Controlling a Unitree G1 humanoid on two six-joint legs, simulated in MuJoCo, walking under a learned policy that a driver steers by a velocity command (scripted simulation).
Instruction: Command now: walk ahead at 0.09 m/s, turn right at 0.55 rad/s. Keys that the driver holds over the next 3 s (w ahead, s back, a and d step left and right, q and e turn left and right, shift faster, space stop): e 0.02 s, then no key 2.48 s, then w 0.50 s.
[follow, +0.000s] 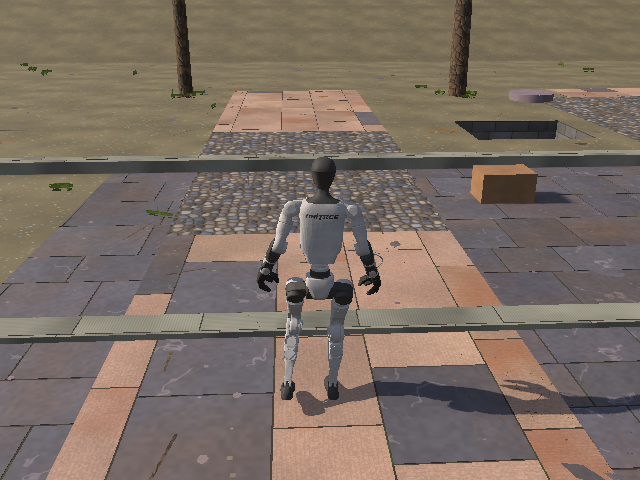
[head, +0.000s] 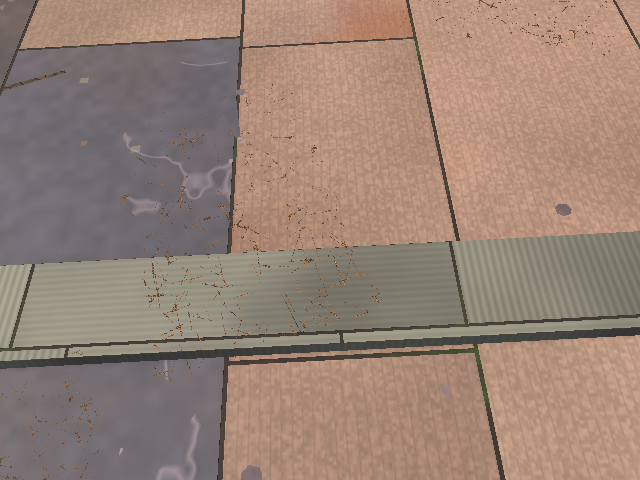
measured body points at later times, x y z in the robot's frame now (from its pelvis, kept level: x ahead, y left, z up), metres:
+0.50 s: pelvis +0.07 +0.05 +0.00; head +0.08 +0.06 +0.45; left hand +0.24 +0.29 -0.11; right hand +0.17 -0.21 -0.10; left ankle +0.09 +0.17 -0.73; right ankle +0.07 -0.08 -0.73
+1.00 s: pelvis +0.08 +0.06 +0.00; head +0.09 +0.06 +0.45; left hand +0.22 +0.30 -0.12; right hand +0.16 -0.21 -0.12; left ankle +0.09 +0.17 -0.73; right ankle +0.07 -0.08 -0.73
